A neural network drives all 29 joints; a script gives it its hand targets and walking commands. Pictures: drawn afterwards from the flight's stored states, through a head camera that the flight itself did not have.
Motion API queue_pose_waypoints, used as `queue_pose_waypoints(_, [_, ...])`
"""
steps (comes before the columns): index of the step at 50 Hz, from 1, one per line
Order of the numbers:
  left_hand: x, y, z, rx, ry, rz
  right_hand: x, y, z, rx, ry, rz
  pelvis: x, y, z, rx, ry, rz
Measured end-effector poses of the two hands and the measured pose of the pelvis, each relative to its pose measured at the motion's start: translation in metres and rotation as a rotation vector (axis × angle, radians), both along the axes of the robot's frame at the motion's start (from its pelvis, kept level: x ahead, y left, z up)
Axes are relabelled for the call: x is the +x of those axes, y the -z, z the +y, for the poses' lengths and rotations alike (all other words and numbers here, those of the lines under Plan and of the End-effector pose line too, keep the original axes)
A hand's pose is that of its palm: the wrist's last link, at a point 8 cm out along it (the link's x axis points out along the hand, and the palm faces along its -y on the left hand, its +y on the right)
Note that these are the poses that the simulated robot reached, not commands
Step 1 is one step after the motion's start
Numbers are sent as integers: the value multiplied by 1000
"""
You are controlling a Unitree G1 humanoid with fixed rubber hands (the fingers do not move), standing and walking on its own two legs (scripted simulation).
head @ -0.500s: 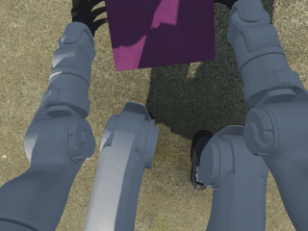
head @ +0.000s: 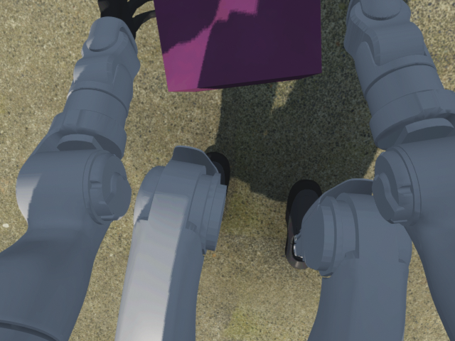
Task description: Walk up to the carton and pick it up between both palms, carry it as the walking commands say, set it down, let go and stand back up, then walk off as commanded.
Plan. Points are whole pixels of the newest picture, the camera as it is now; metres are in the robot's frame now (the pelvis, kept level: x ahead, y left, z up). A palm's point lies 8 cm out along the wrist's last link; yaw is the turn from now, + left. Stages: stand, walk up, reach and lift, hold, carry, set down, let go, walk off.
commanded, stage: set down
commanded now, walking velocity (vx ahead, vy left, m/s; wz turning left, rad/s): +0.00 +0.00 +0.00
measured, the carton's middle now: (237, 5) +0.54 +0.11 -0.27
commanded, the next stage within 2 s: let go in 1.72 s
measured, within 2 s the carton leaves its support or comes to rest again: neither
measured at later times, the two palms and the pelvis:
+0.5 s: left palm (85, 1) +0.49 +0.28 -0.15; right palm out of the picture +0.57 -0.06 -0.14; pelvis -0.01 +0.00 +0.01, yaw +1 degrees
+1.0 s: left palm out of the picture +0.49 +0.29 -0.01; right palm out of the picture +0.58 -0.08 +0.00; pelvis -0.01 +0.00 +0.11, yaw +1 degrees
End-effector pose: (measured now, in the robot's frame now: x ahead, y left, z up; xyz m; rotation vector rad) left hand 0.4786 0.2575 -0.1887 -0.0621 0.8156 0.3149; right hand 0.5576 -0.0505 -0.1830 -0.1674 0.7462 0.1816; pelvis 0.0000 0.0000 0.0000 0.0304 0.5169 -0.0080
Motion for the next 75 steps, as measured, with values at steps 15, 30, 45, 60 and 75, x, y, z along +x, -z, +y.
queue_pose_waypoints(15, [-12,6,23,33,-55,8,-1,7,-14,-10,32,-17,-3,2,5,-9,-4,12])
queue_pose_waypoints(30, [11,-65,21,26,-47,-116,16,-66,-12,-29,48,-76,-6,-32,3,-23,-25,1])
queue_pose_waypoints(45, [8,-148,29,34,-62,-137,19,-145,-28,-62,65,-82,-6,-82,-3,-19,-38,0])
queue_pose_waypoints(60, [-5,-222,44,31,-87,-118,22,-230,-14,-64,30,-83,-3,-159,-10,-25,-42,-9])
queue_pose_waypoints(75, [-1,-316,43,22,-56,-127,27,-331,-25,-70,60,-99,7,-240,0,-47,-63,-63])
